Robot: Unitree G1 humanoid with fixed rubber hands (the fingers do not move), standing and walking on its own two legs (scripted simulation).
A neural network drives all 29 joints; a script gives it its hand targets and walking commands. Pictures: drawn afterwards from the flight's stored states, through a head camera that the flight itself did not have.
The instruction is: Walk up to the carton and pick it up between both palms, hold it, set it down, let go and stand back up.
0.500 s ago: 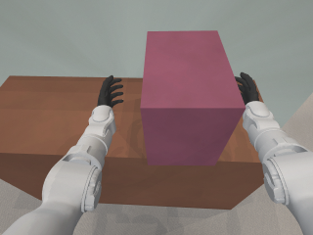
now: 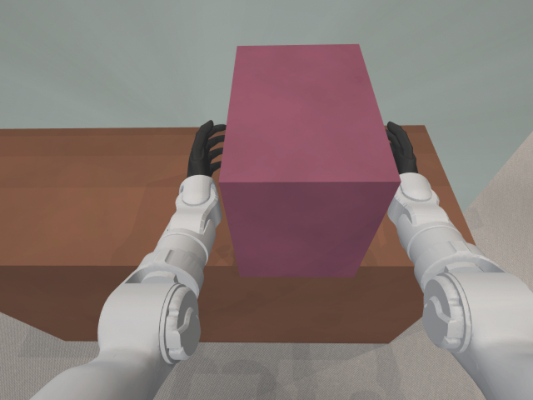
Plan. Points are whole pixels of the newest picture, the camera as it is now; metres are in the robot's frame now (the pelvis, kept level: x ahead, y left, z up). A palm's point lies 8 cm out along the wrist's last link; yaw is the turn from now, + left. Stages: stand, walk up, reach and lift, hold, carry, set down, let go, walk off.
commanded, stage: reach and lift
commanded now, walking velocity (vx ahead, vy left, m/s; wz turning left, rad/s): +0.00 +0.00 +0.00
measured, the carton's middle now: (297, 164) +0.52 +0.01 +0.02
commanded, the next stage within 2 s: none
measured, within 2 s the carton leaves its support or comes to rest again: leaves its support in 1.44 s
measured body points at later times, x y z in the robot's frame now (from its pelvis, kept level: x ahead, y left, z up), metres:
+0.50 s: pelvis +0.03 +0.00 +0.02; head +0.08 +0.01 +0.46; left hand +0.44 +0.16 +0.09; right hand +0.46 -0.15 +0.08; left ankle +0.01 +0.13 -0.73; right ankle +0.02 -0.11 -0.73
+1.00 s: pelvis +0.03 +0.00 +0.02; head +0.08 +0.02 +0.46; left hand +0.44 +0.16 +0.08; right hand +0.45 -0.15 +0.08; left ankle +0.01 +0.13 -0.73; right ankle +0.02 -0.11 -0.73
